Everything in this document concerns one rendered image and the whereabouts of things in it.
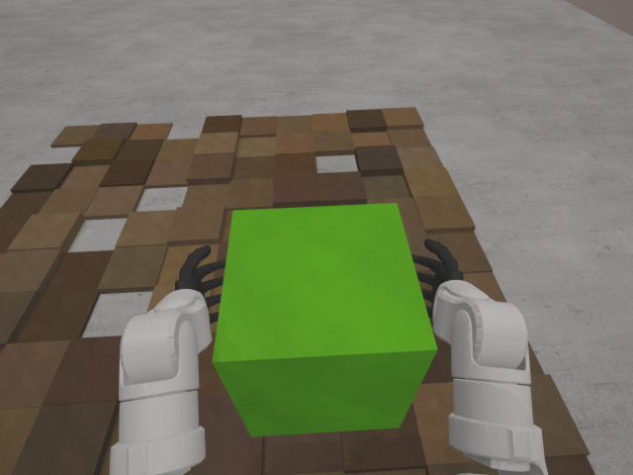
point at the left robot forearm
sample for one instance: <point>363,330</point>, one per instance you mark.
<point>159,432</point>

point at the robot left hand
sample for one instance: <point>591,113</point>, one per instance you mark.
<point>190,277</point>

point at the carton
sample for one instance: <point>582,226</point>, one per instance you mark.
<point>322,324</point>

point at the right robot forearm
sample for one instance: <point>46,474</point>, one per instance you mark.
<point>492,421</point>

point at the robot right hand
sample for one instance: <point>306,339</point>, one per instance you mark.
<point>445,271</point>

